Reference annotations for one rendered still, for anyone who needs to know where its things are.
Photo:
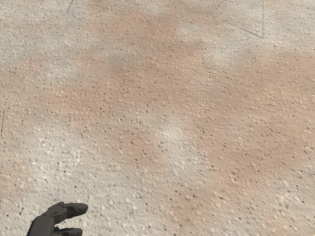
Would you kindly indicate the left robot hand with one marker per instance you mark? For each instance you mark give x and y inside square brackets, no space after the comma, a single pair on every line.
[44,225]

